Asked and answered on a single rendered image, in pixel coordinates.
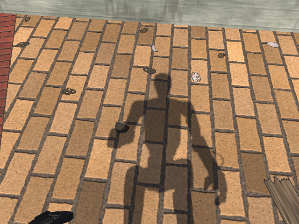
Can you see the left robot hand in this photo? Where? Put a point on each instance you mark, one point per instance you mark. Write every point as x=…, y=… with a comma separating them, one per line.
x=57, y=217

